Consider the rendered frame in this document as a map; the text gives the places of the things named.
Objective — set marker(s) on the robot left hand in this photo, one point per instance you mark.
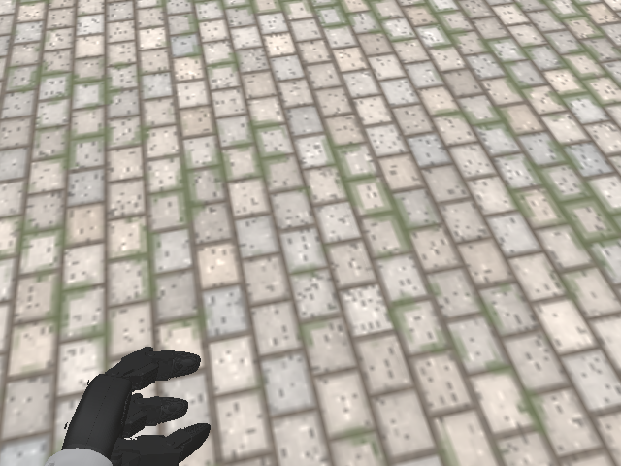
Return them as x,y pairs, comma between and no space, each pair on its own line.
108,412

